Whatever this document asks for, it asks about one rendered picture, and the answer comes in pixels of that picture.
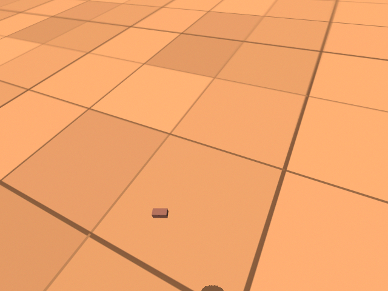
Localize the small box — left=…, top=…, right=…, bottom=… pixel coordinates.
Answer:
left=152, top=208, right=169, bottom=218

